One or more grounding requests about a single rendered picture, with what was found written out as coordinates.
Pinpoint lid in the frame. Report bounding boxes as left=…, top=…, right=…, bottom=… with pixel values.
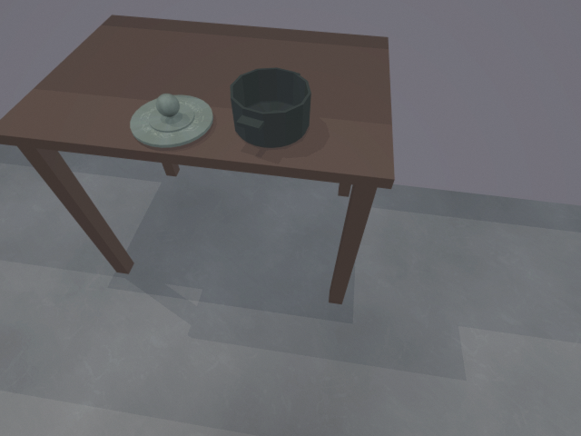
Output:
left=130, top=94, right=213, bottom=148

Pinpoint table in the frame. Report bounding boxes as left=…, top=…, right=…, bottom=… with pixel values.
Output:
left=0, top=15, right=395, bottom=304

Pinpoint pot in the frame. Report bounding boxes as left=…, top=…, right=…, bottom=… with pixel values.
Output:
left=230, top=67, right=311, bottom=148

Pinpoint knob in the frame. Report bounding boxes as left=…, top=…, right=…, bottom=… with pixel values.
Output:
left=156, top=94, right=180, bottom=117

